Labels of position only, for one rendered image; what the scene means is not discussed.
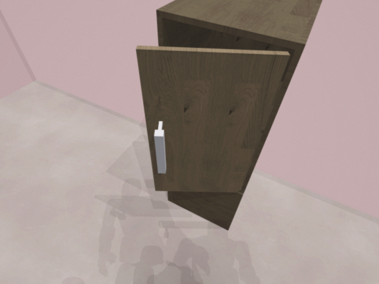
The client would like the cupboard door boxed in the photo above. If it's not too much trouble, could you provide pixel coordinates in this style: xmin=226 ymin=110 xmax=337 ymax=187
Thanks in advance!
xmin=136 ymin=46 xmax=290 ymax=192

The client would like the handle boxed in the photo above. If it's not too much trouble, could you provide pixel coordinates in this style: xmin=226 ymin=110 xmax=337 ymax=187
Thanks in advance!
xmin=154 ymin=121 xmax=166 ymax=173

